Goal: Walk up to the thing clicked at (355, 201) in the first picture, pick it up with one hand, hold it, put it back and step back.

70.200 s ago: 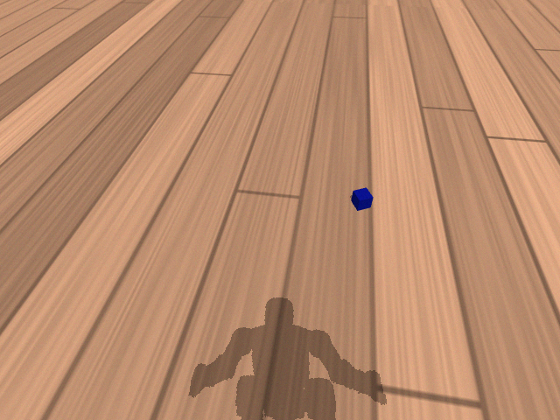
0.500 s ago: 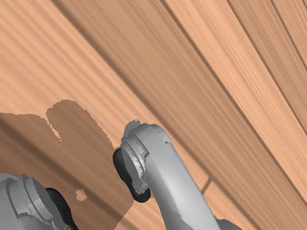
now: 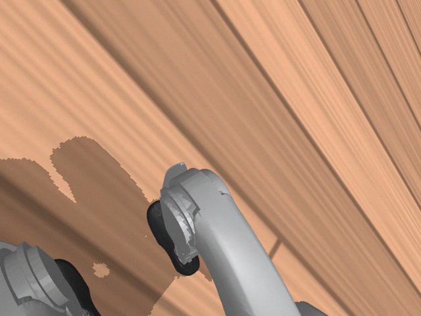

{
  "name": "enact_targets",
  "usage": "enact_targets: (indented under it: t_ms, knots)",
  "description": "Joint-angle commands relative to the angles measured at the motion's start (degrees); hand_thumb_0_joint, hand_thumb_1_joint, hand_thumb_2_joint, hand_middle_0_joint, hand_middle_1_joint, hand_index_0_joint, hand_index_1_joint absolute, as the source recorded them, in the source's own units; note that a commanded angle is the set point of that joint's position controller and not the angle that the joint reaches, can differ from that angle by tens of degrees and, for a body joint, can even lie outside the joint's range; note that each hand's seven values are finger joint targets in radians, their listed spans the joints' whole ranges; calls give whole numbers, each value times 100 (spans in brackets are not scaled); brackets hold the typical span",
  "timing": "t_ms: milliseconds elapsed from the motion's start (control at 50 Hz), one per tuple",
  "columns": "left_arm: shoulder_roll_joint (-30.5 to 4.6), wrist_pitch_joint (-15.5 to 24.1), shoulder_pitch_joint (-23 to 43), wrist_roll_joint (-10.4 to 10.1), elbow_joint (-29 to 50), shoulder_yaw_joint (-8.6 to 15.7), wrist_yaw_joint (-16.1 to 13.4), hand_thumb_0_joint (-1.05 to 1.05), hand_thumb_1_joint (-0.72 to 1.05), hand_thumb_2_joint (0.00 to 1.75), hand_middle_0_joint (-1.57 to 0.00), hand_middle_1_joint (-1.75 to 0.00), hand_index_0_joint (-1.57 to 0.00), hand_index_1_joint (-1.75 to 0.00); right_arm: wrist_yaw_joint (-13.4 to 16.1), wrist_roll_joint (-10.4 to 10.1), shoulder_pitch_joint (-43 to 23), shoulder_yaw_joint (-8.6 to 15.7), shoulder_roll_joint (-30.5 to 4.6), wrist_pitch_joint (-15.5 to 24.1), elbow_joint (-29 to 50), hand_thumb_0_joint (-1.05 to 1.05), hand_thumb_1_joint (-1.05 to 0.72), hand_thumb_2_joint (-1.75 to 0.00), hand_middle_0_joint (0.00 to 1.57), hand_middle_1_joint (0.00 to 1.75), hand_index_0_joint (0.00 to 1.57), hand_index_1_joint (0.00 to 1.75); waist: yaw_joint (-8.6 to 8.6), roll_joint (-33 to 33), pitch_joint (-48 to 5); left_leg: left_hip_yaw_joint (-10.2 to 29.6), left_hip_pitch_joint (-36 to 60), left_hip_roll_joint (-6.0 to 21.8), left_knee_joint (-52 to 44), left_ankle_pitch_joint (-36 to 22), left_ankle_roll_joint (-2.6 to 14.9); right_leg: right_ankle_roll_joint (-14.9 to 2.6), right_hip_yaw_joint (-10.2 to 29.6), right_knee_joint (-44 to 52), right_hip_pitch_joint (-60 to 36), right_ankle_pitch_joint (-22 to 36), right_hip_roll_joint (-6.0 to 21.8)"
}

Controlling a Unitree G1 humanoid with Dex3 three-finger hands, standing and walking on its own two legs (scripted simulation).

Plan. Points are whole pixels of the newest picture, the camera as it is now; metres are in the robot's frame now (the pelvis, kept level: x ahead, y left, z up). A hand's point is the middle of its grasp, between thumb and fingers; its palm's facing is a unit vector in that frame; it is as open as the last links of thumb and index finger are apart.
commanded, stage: open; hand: left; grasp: from above
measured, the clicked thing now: out of the picture +0.50 +0.32 -0.30
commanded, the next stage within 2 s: withdraw in 0.72 s
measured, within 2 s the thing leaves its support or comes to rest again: neither
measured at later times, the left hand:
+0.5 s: hand out of the picture +0.47 +0.31 -0.26, palm faces -0.20 -0.40 -0.89, open 13.8 cm
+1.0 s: hand out of the picture +0.48 +0.31 -0.25, palm faces -0.17 -0.42 -0.89, open 14.0 cm
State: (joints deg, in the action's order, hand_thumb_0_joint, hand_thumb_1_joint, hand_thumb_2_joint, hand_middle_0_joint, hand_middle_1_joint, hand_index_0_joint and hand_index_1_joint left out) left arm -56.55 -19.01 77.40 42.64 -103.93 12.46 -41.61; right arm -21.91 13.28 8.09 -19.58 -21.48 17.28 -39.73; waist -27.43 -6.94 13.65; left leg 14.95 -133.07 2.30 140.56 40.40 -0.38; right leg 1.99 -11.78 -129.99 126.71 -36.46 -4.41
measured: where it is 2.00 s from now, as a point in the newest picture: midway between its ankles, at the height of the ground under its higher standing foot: (135, 280)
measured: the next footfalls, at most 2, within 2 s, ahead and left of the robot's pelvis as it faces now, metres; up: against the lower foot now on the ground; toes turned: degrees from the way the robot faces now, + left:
none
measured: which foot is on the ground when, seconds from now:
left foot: down 0.00-1.00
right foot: down 0.00-1.00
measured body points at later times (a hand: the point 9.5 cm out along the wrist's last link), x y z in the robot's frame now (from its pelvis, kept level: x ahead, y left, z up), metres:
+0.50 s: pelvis +0.00 +0.00 +0.01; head +0.32 +0.11 +0.30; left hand +0.48 +0.33 -0.21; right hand +0.00 -0.24 -0.04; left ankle +0.06 +0.13 -0.30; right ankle +0.12 -0.11 -0.30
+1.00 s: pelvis +0.00 +0.00 +0.01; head +0.32 +0.11 +0.31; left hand +0.49 +0.33 -0.20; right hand +0.00 -0.24 -0.04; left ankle +0.06 +0.13 -0.30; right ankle +0.12 -0.11 -0.30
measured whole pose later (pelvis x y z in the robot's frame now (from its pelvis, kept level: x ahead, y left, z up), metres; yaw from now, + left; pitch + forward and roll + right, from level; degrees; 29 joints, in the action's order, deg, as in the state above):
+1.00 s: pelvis +0.00 +0.00 +0.01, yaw +0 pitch +32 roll -15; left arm -55.9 -19.9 77.3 41.6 -99.3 12.2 -40.0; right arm -21.5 12.9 8.6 -19.5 -21.7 17.9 -39.3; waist -26.9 -7.2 13.9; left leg 15.0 -132.1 2.5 139.0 40.5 -0.6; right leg 1.8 -11.9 -128.4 125.9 -36.4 -4.5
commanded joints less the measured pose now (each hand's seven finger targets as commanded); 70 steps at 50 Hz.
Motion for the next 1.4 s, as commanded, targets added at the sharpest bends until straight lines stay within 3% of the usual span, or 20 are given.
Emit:
enact_targets:
  t_ms: [0, 60, 120, 160, 420, 580, 800, 840, 880, 960, 1020, 1040, 1060, 1100, 1140, 1160, 1220, 1300, 1320, 1380]
  knots:
    - [-931, 3, 1548, 123, 654, -196, -255, 0, -38, 92, -29, -85, -26, -88, 17, -24, 1436, 422, -1884, -30, -302, 0, -90, -90, 20, 30, 20, 30, -456, 3248, -3861, -387, 2754, 212, -1439, -1177, 19, -252, -392, 1246, -2541, 1505, -184]
    - [-822, -7, 1531, 114, 709, -212, -256, 0, -41, 98, -26, -89, -23, -92, -8, -39, 1437, 403, -1863, -27, -240, 0, -90, -90, 20, 30, 20, 30, -490, 3399, -3837, -281, 3058, 236, -1490, -1391, -33, -280, -456, 1148, -2363, 1667, -155]
    - [-815, -13, 1513, 93, 679, -277, -245, 0, -45, 101, -22, -92, -19, -96, -6, -27, 1473, 413, -1904, -24, -232, 0, -90, -90, 20, 30, 20, 30, -553, 3194, -3896, -372, 2794, 206, -1392, -1357, 36, -233, -406, 1245, -2610, 1708, -193]
    - [-883, -10, 1510, 41, 683, -232, -239, 0, -47, 105, -21, -93, -18, -97, 5, -34, 1484, 422, -1909, -18, -270, 0, -90, -90, 20, 30, 20, 30, -475, 3150, -3900, -442, 2663, 206, -1364, -1371, 53, -213, -366, 1294, -2738, 1712, -210]
    - [-922, -33, 1455, 52, 722, -216, -276, 0, -58, 113, -12, -101, -8, -105, -12, -32, 1489, 386, -1891, -19, -209, 0, -89, -90, 20, 30, 20, 30, -470, 3246, -3878, -408, 2827, 214, -1435, -1456, 27, -233, -389, 1295, -2740, 1791, -204]
    - [-845, -6, 1499, -9, 757, -293, -200, 0, -57, 109, -10, -99, -6, -103, 9, -5, 1458, 368, -1909, 18, -229, 0, -89, -90, 20, 30, 20, 30, -576, 3236, -3778, -343, 2819, 215, -1505, -1250, 19, -241, -421, 1284, -2585, 1571, -193]
    - [-927, -3, 1440, 20, 634, -224, -233, 0, -57, 112, -10, -98, -6, -102, 18, -42, 1457, 357, -1942, 56, -213, 0, -88, -90, 20, 30, 20, 30, -463, 3165, -3924, -338, 2905, 254, -1450, -1446, 16, -234, -425, 1308, -2681, 1723, -211]
    - [-890, -8, 1531, -3, 736, -289, -210, 0, -52, 97, -7, -101, -9, -100, 26, -20, 1450, 359, -1950, 65, -228, 0, -90, -90, 20, 30, 20, 30, -535, 3294, -3843, -323, 2966, 236, -1524, -1311, 0, -245, -432, 1299, -2603, 1625, -200]
    - [-974, -7, 1648, 17, 911, -258, -176, 0, -52, 96, -8, -100, -9, -99, 36, -34, 1458, 387, -1916, 50, -249, 0, -90, -90, 20, 30, 20, 30, -497, 3385, -3895, -336, 2975, 226, -1572, -1252, -3, -254, -418, 1306, -2590, 1569, -189]
    - [-1077, -42, 1968, 125, 1800, -206, -56, 0, -53, 97, -8, -98, -9, -98, 38, -121, 1492, 508, -1850, 44, -293, 0, -91, -90, 20, 30, 20, 30, -277, 3890, -4595, -448, 3390, 252, -1553, -1623, -21, -268, -324, 1333, -2758, 1857, -178]
    - [-926, -152, 1969, 287, 2623, -263, 184, 0, -52, 94, -12, -94, -11, -94, 80, -294, 1654, 764, -1783, -56, -237, 0, -92, -91, 20, 30, 20, 30, 4, 4381, -5414, -567, 3909, 266, -1583, -2039, -49, -310, -222, 1298, -2989, 2205, -218]
    - [-887, -184, 2057, 295, 3213, -255, 292, 0, -53, 95, -10, -94, -10, -94, 98, -410, 1463, 855, -1747, -74, -31, 0, -91, -91, 20, 30, 20, 30, 252, 4638, -5961, -601, 4132, 256, -1636, -2253, -85, -355, -203, 1255, -3092, 2344, -229]
    - [-554, -284, 1676, 331, 3462, -418, 467, 0, -54, 95, -10, -94, -10, -94, 105, -541, 1430, 908, -1608, -128, 14, 0, -92, -91, 20, 30, 20, 30, 400, 4830, -6312, -622, 4363, 223, -1710, -2505, -103, -398, -171, 1214, -3104, 2524, -227]
    - [94, -474, 665, 484, 2983, -830, 916, 0, -56, 97, -8, -96, -8, -96, 135, -731, 1516, 1018, -1374, -239, -118, 0, -94, -92, 20, 30, 20, 30, 515, 4450, -5867, -730, 3697, 151, -1752, -2356, -62, -416, -99, 1165, -2985, 2589, -293]
    - [400, -612, -40, 721, 2438, -1033, 1368, 0, -56, 97, -7, -97, -7, -97, 134, -787, 1841, 1147, -1198, -419, -538, 0, -94, -91, 20, 30, 20, 30, 582, 3794, -5174, -859, 2761, 101, -1610, -1995, 34, -380, -50, 1179, -2735, 2329, -336]
    - [376, -593, 35, 766, 2757, -989, 1538, 0, -54, 97, -7, -98, -8, -98, 142, -771, 1865, 1215, -1206, -483, -467, 0, -92, -91, 20, 30, 20, 30, 689, 3541, -5254, -861, 2605, 82, -1605, -1931, 77, -373, -14, 1154, -2707, 2202, -327]
    - [940, -462, 68, 657, 2852, -1336, 2012, 0, -53, 97, -8, -100, -8, -99, 210, -734, 1930, 1368, -1312, -651, -403, 0, -91, -90, 20, 30, 20, 30, 484, 2613, -4896, -854, 2266, 50, -1760, -1571, 202, -321, 34, 1415, -2750, 1862, -317]
    - [891, 128, 895, 1020, 3280, -1479, 2715, 0, -54, 99, -7, -100, -7, -100, 451, -788, 1845, 1539, -1362, -820, -258, 0, -91, -90, 20, 30, 20, 30, 392, 2191, -4689, -863, 2158, -50, -1949, -929, 212, -416, 97, 1657, -2391, 921, -245]
    - [760, 321, 1160, 1147, 3639, -1522, 2882, 0, -54, 99, -7, -101, -7, -101, 543, -811, 1664, 1538, -1344, -842, -76, 0, -91, -90, 20, 30, 20, 30, 458, 2163, -4682, -855, 2244, -91, -1997, -707, 191, -451, 127, 1704, -2262, 566, -208]
    - [338, 782, 1110, 1627, 3526, -1496, 3227, 0, -54, 100, -7, -101, -7, -101, 816, -807, 1573, 1496, -1233, -1019, 96, 0, -91, -90, 20, 30, 20, 30, 628, 2067, -4578, -929, 2355, -137, -2041, -281, 139, -505, 308, 1808, -2246, -144, -188]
